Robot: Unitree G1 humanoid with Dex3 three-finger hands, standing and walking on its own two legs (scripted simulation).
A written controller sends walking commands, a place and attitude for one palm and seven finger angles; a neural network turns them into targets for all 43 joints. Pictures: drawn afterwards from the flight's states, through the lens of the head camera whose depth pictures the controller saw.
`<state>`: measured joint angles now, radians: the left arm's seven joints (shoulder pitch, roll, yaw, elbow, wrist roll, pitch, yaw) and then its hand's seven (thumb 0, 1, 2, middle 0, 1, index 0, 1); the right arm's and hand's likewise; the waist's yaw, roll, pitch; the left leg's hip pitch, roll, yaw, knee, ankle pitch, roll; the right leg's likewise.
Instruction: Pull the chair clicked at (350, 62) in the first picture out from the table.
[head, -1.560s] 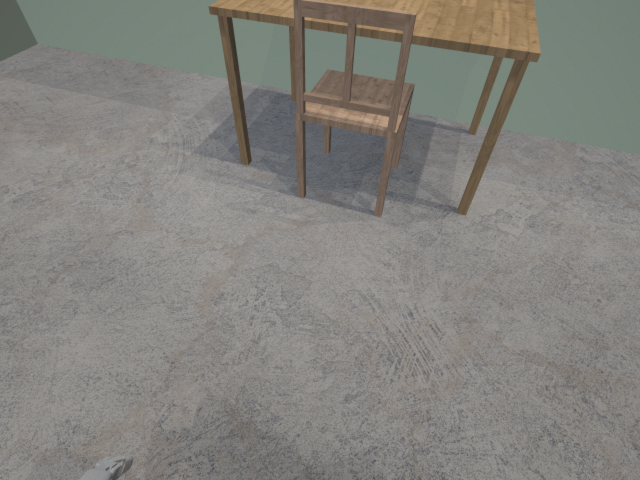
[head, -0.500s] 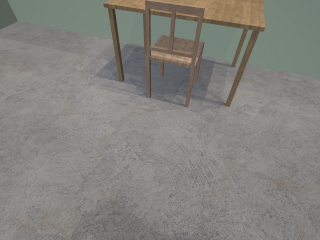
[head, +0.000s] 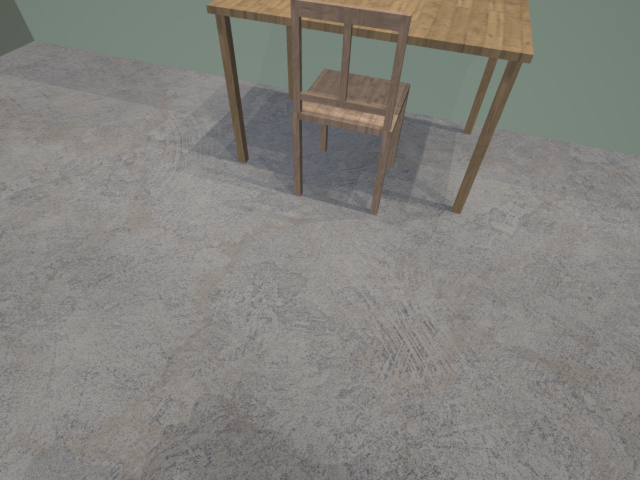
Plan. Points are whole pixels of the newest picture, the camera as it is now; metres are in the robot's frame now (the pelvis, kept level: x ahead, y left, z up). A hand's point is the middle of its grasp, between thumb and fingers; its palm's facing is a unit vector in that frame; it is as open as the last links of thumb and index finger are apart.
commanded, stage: walk to a spot facing it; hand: left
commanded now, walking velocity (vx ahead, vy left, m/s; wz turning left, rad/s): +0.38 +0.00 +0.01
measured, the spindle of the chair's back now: (345, 64) +1.42 +0.00 -0.11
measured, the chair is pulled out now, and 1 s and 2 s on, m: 0.00 0.00 0.00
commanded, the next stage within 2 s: turn to face it in 1.44 s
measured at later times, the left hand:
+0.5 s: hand out of the picture +0.12 +0.21 -0.19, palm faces -0.04 -0.99 -0.14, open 7.4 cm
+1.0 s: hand (233, 353) +0.36 +0.18 -0.19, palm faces +0.04 -0.98 -0.19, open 7.2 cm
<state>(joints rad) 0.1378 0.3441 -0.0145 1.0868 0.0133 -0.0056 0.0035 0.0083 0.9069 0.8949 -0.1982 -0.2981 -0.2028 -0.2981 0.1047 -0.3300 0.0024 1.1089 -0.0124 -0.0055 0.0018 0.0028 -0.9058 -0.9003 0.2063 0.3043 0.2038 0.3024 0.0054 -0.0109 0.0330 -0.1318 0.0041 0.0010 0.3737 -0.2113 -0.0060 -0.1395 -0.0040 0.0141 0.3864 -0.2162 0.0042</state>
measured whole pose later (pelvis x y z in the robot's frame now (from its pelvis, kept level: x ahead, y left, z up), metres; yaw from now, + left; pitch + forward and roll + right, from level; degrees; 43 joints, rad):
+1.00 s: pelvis +0.34 -0.01 -0.01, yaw +1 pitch -1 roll -2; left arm 0.28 0.19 0.04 1.08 0.03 -0.06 0.01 0.00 0.94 0.90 -0.20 -0.30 -0.20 -0.30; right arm 0.22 -0.16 -0.06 1.02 -0.03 -0.02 0.01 0.00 -0.92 -0.90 0.20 0.30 0.20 0.30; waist -0.02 0.01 0.02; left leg -0.57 0.15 0.06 0.98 -0.22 -0.01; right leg -0.17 0.02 -0.19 0.43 -0.24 -0.05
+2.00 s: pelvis +0.69 +0.02 -0.01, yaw -13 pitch -1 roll -1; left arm 0.18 0.18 0.05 1.01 0.03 -0.01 0.01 0.00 0.92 0.90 -0.20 -0.30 -0.20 -0.30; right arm 0.22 -0.17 -0.05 1.01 -0.03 0.00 -0.01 0.00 -0.93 -0.90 0.20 0.30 0.20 0.30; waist -0.01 0.01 0.02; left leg -0.40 0.12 0.07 0.81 -0.40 -0.04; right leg -0.30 0.04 -0.09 0.47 -0.17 -0.07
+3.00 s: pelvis +0.92 -0.06 -0.01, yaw -16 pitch -1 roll +0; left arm 0.29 0.14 0.01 1.14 0.01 0.00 0.04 0.01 0.92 0.90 -0.19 -0.30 -0.20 -0.30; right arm 0.16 -0.11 0.00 1.06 -0.01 -0.03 -0.04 0.00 -0.93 -0.90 0.20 0.30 0.20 0.30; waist 0.05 -0.07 0.04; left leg -0.26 0.01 0.15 0.51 -0.23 0.06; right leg -0.13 -0.05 -0.09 0.52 -0.37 0.01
